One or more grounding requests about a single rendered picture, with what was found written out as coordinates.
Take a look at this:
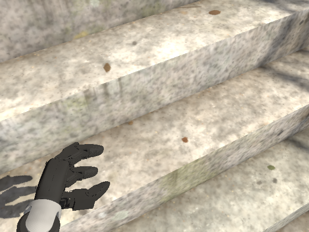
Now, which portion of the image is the left robot forearm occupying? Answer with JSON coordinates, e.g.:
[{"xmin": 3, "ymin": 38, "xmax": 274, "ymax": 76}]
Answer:
[{"xmin": 16, "ymin": 199, "xmax": 62, "ymax": 232}]

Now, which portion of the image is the robot left hand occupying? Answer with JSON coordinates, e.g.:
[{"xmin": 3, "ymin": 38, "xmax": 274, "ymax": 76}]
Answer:
[{"xmin": 34, "ymin": 142, "xmax": 110, "ymax": 211}]

